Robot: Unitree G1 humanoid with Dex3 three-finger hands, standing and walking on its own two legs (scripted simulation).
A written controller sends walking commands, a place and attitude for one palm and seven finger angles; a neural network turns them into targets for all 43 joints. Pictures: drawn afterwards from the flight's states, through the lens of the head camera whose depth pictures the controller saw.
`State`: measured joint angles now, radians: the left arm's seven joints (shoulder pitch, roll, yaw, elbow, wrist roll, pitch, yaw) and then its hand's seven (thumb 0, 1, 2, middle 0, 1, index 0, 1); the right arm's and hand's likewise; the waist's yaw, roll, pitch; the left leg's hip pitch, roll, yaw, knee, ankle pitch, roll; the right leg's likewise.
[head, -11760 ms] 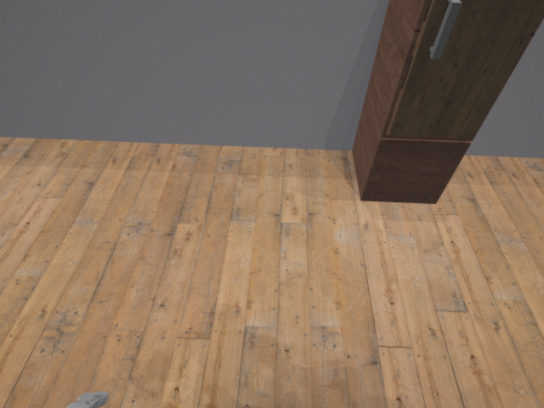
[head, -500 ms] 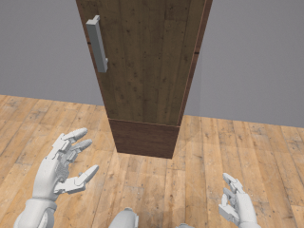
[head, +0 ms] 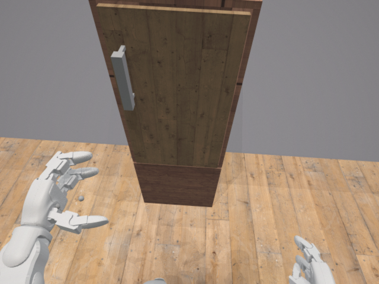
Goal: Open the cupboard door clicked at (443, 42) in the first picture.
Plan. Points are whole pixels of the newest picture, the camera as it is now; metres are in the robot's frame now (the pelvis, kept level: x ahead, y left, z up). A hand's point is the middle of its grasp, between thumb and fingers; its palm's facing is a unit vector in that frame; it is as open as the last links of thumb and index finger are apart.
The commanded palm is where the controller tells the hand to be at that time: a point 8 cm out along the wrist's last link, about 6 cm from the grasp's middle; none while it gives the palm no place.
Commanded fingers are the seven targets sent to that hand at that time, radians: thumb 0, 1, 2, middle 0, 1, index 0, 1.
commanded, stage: raise the hand with hooked fingers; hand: left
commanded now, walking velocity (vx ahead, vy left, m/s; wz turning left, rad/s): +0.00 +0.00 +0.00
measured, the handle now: (126, 79) +0.58 +0.21 +0.11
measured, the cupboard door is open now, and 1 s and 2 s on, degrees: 0 0 0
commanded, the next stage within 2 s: move the hooked fingers beside the handle in 0.98 s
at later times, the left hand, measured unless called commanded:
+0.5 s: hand (47, 159) +0.29 +0.28 +0.14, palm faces +0.05 -1.00 -0.06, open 14.0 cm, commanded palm +0.26 +0.32 +0.14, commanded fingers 0.00 -0.50 0.30 -0.30 -1.20 -0.30 -1.20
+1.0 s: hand (65, 160) +0.30 +0.25 +0.14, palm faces +0.03 -1.00 -0.04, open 14.0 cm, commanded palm +0.27 +0.29 +0.14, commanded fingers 0.00 -0.50 0.30 -0.30 -1.20 -0.30 -1.20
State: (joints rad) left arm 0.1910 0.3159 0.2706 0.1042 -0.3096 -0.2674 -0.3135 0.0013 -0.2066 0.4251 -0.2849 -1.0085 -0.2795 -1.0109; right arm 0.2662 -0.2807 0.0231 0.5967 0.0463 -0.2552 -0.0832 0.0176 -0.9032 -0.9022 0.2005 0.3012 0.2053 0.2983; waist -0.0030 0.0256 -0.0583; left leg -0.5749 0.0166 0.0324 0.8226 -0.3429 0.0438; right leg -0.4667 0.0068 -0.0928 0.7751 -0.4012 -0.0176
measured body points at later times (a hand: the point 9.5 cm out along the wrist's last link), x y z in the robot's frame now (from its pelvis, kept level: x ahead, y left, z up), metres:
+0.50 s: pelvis +0.01 -0.01 +0.02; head +0.02 -0.01 +0.47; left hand +0.28 +0.33 +0.15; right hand +0.18 -0.24 -0.06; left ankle +0.05 +0.09 -0.70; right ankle +0.00 -0.11 -0.70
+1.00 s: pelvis +0.01 -0.03 +0.02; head +0.01 -0.03 +0.47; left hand +0.29 +0.30 +0.14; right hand +0.17 -0.27 -0.06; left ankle +0.05 +0.09 -0.70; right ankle +0.00 -0.11 -0.70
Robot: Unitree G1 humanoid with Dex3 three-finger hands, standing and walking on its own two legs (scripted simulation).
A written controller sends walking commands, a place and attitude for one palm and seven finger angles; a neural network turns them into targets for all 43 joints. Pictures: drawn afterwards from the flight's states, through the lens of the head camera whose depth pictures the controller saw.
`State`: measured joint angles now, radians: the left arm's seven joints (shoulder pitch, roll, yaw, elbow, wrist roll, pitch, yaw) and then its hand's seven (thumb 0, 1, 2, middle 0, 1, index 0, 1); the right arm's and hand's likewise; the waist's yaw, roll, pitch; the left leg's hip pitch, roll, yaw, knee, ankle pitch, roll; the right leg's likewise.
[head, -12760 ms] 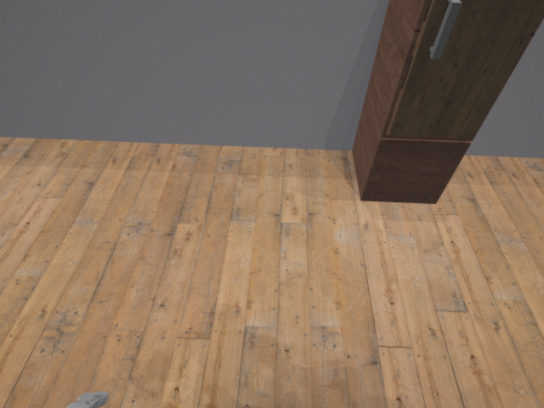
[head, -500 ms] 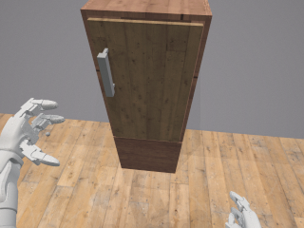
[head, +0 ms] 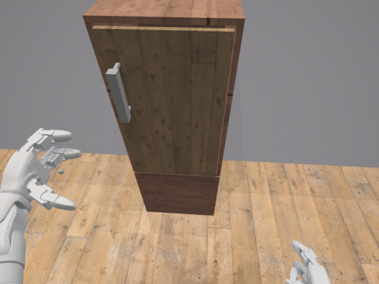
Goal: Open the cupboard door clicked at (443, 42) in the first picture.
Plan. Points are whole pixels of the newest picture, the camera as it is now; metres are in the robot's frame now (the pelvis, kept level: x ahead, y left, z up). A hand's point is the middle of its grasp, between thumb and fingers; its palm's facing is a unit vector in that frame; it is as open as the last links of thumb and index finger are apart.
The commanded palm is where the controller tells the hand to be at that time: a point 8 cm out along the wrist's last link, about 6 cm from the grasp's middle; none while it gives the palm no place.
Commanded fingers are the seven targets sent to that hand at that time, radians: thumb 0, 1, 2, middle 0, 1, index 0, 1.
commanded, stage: move the hooked fingers beside the handle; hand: left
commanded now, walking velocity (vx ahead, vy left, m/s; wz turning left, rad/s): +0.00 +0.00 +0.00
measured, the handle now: (121, 93) +0.57 +0.24 +0.09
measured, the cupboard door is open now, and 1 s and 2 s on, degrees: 0 0 0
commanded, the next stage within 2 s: none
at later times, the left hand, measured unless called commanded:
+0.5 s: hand (76, 145) +0.35 +0.27 +0.12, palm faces +0.01 -1.00 -0.02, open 14.0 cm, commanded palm +0.33 +0.32 +0.11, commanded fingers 0.00 -0.50 0.30 -0.30 -1.20 -0.30 -1.20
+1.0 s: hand (82, 124) +0.42 +0.28 +0.11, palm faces +0.01 -1.00 +0.00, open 14.0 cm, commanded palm +0.41 +0.33 +0.11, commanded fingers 0.00 -0.50 0.30 -0.30 -1.20 -0.30 -1.20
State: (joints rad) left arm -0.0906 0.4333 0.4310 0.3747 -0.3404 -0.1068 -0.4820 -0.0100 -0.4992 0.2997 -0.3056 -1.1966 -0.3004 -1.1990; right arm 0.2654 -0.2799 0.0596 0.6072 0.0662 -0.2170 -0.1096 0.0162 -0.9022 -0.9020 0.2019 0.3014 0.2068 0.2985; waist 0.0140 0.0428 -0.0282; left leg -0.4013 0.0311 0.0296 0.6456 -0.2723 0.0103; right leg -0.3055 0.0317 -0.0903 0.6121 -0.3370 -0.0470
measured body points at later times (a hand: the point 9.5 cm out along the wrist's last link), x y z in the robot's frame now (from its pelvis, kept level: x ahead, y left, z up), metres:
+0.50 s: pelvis +0.00 +0.01 +0.00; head +0.03 +0.00 +0.45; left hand +0.35 +0.32 +0.12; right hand +0.14 -0.25 -0.09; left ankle +0.04 +0.11 -0.72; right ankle -0.01 -0.09 -0.72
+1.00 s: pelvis +0.01 +0.02 -0.01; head +0.06 +0.03 +0.44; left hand +0.42 +0.34 +0.11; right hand +0.09 -0.25 -0.11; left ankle +0.04 +0.11 -0.72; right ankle -0.01 -0.09 -0.72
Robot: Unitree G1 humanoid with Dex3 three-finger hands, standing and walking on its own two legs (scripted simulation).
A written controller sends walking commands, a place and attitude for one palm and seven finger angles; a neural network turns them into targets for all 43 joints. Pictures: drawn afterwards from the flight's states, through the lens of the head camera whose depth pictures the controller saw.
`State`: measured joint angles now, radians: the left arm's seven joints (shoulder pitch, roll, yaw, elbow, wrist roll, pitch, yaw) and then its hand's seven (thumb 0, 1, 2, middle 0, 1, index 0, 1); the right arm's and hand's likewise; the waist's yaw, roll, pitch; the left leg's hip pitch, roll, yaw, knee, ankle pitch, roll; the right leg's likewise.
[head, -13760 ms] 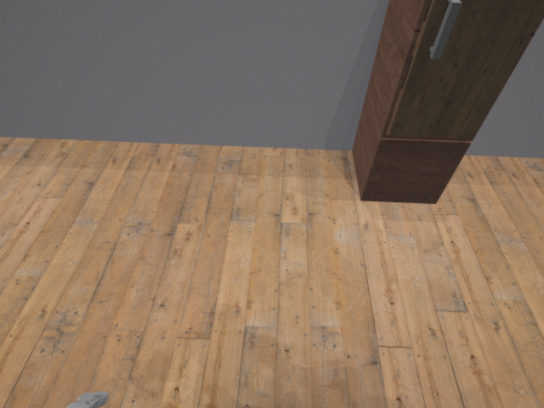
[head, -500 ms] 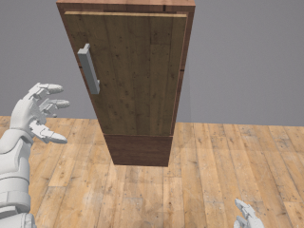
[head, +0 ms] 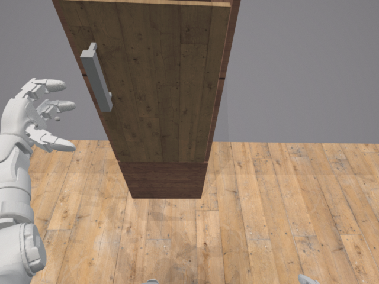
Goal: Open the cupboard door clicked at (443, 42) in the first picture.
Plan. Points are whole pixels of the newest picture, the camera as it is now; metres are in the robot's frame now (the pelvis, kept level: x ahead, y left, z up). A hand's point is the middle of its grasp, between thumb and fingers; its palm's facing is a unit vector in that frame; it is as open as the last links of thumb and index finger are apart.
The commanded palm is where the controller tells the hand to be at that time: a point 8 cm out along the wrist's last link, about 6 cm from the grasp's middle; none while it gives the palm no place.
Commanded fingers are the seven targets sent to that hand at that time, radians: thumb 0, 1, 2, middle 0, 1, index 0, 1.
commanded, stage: move the hooked fingers beside the handle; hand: left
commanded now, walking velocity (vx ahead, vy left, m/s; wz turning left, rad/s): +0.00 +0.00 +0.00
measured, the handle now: (100, 78) +0.56 +0.23 +0.10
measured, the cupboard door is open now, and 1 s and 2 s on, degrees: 0 0 0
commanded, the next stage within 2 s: slide the fingers in behind the handle in 1.86 s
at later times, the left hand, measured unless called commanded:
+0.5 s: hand (62, 95) +0.48 +0.28 +0.12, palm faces +0.02 -1.00 -0.01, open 14.0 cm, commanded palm +0.47 +0.33 +0.11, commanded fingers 0.00 -0.50 0.30 -0.30 -1.20 -0.30 -1.20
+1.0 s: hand (65, 88) +0.52 +0.30 +0.11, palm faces +0.02 -1.00 +0.00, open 14.0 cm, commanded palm +0.49 +0.33 +0.11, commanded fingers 0.00 -0.50 0.30 -0.30 -1.20 -0.30 -1.20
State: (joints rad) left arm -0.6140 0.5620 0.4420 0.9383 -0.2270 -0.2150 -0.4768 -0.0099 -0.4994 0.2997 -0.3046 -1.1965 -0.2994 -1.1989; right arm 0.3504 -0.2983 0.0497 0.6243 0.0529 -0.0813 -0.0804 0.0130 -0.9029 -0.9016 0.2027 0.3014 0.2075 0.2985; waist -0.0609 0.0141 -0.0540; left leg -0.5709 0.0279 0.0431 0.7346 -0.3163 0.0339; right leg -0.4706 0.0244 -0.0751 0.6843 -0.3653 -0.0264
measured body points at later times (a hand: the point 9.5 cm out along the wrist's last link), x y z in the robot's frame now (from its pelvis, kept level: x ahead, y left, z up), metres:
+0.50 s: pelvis +0.00 +0.00 -0.01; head +0.10 +0.03 +0.43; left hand +0.47 +0.34 +0.12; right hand +0.01 -0.28 -0.11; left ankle +0.03 +0.10 -0.72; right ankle -0.02 -0.11 -0.71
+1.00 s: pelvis +0.02 +0.01 -0.01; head +0.14 +0.04 +0.42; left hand +0.51 +0.35 +0.11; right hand -0.02 -0.26 -0.11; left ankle +0.03 +0.10 -0.72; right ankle -0.02 -0.11 -0.71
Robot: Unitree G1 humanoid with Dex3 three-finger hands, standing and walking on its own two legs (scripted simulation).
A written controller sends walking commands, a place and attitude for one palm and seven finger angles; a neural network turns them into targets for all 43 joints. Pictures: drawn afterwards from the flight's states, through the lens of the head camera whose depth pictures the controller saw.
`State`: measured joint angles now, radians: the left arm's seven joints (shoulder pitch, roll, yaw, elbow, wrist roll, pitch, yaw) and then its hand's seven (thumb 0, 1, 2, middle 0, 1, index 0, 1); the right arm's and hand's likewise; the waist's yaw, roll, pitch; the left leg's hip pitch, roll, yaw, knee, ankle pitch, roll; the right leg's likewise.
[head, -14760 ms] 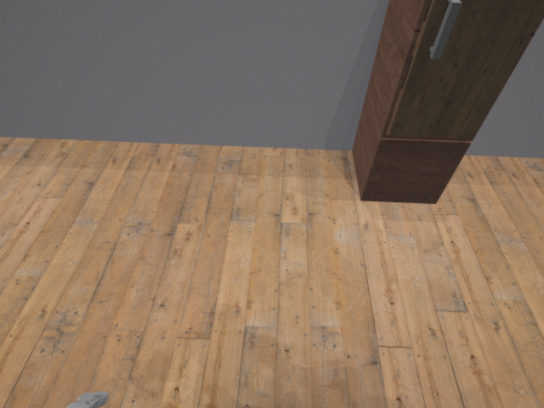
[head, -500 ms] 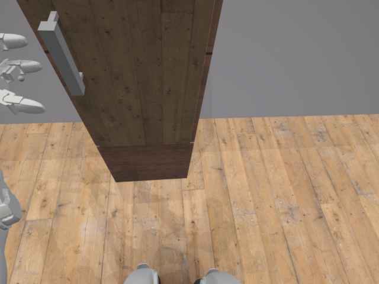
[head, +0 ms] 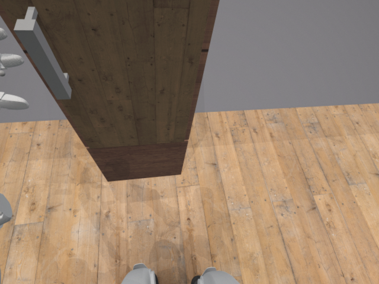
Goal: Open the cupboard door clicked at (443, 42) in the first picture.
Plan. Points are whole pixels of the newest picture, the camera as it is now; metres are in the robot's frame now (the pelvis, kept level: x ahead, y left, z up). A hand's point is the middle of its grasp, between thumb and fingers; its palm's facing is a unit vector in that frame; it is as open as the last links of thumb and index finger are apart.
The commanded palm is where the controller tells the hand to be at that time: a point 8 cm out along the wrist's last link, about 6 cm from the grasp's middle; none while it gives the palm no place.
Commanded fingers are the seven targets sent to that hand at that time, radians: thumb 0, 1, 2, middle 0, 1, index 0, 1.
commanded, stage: move the hooked fingers beside the handle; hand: left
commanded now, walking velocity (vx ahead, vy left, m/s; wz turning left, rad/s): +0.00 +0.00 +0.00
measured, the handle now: (49, 57) +0.53 +0.24 +0.12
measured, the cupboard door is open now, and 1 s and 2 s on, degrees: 0 0 0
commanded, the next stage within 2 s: slide the fingers in behind the handle in 0.86 s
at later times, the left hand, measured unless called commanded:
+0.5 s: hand (2, 77) +0.47 +0.29 +0.13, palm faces +0.07 -1.00 -0.01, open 14.0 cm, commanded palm +0.46 +0.33 +0.12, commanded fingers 0.00 -0.50 0.30 -0.30 -1.20 -0.30 -1.20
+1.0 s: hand (11, 71) +0.49 +0.29 +0.13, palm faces +0.06 -1.00 -0.01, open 14.0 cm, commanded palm +0.47 +0.32 +0.12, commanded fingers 0.00 -0.50 0.30 -0.30 -1.20 -0.30 -1.20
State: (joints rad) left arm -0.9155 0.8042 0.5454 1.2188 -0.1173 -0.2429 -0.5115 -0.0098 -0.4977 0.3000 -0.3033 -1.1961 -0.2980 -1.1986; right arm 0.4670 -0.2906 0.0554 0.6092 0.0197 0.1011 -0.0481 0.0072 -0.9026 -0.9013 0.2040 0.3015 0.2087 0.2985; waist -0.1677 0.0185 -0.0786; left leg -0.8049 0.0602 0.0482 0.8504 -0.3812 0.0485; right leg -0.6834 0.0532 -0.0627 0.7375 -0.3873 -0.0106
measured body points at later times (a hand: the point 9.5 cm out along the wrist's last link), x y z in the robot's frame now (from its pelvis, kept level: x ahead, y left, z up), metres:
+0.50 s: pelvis -0.01 -0.01 +0.00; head +0.10 +0.02 +0.43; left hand +0.46 +0.35 +0.13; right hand +0.02 -0.28 -0.10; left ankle +0.01 +0.08 -0.70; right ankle -0.03 -0.12 -0.70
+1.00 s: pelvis -0.01 -0.01 +0.00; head +0.11 +0.02 +0.43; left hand +0.48 +0.34 +0.13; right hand -0.03 -0.28 -0.10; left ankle +0.01 +0.08 -0.70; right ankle -0.03 -0.12 -0.70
